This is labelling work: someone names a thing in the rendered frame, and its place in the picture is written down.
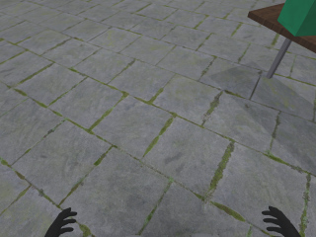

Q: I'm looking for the table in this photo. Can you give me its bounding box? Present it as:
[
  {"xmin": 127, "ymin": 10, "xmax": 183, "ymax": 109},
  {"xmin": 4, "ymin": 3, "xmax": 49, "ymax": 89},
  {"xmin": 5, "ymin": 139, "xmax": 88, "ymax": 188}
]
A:
[{"xmin": 247, "ymin": 3, "xmax": 316, "ymax": 79}]

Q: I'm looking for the left robot hand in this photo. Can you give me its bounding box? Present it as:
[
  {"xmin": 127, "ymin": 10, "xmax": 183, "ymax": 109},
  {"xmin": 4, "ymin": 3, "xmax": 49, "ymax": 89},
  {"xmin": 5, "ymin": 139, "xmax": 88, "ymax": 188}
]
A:
[{"xmin": 44, "ymin": 207, "xmax": 77, "ymax": 237}]

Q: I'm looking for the right robot hand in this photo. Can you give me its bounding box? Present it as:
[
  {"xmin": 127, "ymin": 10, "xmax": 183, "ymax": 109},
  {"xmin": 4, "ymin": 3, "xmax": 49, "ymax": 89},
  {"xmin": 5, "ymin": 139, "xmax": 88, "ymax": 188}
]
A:
[{"xmin": 262, "ymin": 206, "xmax": 301, "ymax": 237}]

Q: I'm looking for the carton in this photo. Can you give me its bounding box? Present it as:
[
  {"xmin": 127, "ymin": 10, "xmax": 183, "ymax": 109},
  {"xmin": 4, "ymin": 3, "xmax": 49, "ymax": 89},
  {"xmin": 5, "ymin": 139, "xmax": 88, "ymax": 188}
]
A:
[{"xmin": 277, "ymin": 0, "xmax": 316, "ymax": 37}]

